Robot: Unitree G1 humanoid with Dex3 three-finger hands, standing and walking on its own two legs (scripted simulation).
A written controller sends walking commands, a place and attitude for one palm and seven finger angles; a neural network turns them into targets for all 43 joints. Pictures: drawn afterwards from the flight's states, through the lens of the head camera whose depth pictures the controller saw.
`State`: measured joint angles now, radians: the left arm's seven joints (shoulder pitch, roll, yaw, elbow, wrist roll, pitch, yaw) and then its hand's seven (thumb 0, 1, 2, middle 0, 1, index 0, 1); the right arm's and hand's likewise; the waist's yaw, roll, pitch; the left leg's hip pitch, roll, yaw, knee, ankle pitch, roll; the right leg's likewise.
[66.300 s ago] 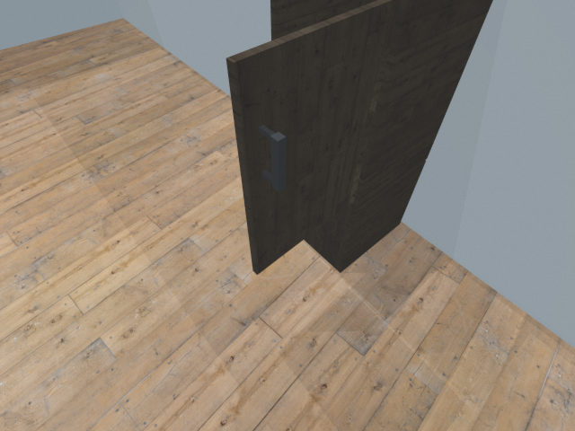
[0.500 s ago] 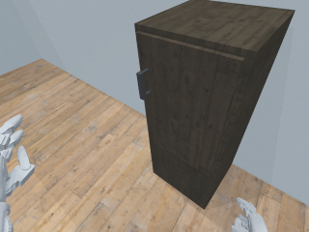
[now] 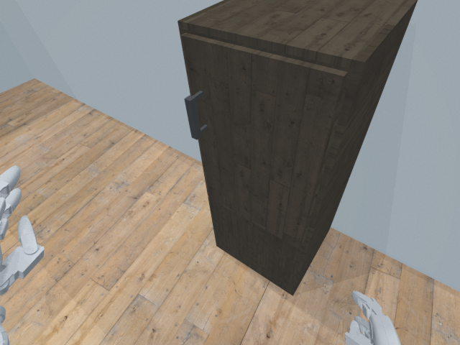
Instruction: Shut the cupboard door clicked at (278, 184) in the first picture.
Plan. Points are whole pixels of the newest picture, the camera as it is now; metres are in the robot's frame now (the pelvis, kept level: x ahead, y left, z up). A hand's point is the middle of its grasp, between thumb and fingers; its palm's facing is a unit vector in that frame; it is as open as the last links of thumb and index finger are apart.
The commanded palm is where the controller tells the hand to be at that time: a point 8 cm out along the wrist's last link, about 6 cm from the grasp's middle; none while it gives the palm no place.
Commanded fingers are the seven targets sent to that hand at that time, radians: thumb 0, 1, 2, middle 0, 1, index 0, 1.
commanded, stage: step back with the hand held close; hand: left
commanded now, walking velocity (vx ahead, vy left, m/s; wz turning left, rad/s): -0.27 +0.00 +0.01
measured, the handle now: (197, 115) +0.65 +0.14 +0.06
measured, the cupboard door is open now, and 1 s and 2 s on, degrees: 0 0 0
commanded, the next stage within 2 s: stop stepping back and stand still in 1.04 s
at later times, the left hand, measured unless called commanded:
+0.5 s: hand out of the picture +0.13 +0.30 +0.15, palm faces +0.48 -0.75 -0.46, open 7.4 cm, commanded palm +0.06 +0.33 +0.17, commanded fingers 0.00 0.90 0.90 -0.20 -0.30 -0.20 -0.30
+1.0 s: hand out of the picture -0.01 +0.31 +0.17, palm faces +0.56 -0.69 -0.47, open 7.4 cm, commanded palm -0.07 +0.33 +0.17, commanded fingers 0.00 0.90 0.90 -0.20 -0.30 -0.20 -0.30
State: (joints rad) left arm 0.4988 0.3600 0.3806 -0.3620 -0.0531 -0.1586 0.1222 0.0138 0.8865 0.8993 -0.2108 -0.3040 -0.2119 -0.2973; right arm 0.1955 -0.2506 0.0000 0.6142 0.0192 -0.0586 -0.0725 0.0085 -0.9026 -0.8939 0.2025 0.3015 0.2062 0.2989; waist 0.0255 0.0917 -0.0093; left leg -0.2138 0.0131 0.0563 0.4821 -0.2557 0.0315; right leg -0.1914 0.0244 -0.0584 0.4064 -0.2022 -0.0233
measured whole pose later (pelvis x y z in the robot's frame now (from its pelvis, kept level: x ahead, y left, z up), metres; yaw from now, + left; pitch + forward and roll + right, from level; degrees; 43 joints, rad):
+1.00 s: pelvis -0.18 +0.02 -0.04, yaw +6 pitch +2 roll -4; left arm 0.51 0.47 0.53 -0.55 -0.05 -0.27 0.16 0.01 0.88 0.90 -0.21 -0.30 -0.22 -0.30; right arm 0.20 -0.19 -0.02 0.60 0.01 -0.10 -0.06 0.01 -0.90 -0.89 0.20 0.30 0.21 0.30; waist -0.01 0.01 -0.01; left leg -0.62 0.07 0.15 0.60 -0.02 0.10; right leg -0.32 0.07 -0.02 0.85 -0.49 -0.01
